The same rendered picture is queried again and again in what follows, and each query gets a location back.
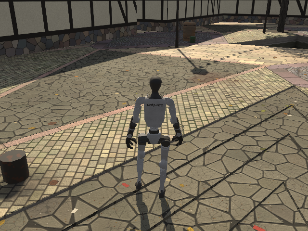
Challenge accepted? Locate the robot left forearm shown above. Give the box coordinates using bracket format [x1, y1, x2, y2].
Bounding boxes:
[127, 116, 137, 138]

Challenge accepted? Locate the humanoid robot torso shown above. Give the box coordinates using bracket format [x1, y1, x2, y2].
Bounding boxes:
[144, 95, 166, 144]

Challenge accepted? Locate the robot left upper arm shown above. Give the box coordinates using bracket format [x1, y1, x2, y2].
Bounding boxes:
[132, 97, 145, 123]

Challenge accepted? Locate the robot right upper arm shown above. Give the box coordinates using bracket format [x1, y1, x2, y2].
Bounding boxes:
[165, 97, 177, 124]

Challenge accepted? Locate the right robot hand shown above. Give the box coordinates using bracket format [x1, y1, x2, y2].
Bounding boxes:
[172, 135, 183, 146]

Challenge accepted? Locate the robot right forearm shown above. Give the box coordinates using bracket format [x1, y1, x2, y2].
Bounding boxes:
[173, 117, 182, 137]

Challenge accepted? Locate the left robot hand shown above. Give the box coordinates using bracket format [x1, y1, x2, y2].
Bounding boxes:
[126, 137, 137, 149]

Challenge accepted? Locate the robot right thigh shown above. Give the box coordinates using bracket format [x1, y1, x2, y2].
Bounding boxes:
[159, 135, 170, 169]

